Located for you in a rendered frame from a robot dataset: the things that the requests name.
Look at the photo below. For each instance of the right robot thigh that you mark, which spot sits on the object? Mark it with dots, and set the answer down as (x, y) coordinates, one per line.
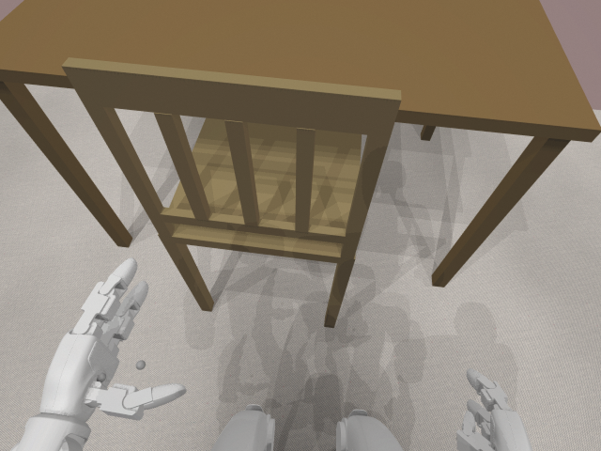
(364, 433)

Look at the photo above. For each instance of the table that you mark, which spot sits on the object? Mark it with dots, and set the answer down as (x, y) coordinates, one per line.
(481, 65)

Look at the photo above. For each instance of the left robot hand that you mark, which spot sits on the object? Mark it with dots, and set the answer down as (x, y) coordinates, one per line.
(90, 348)

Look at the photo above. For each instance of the chair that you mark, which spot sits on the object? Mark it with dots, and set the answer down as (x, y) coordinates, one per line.
(276, 169)

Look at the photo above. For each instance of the right robot hand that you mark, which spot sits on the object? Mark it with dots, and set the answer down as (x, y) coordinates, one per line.
(502, 430)

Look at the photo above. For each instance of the robot left forearm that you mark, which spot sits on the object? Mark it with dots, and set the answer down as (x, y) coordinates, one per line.
(53, 432)

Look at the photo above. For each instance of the right robot shin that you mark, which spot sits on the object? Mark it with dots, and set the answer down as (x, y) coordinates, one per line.
(358, 412)

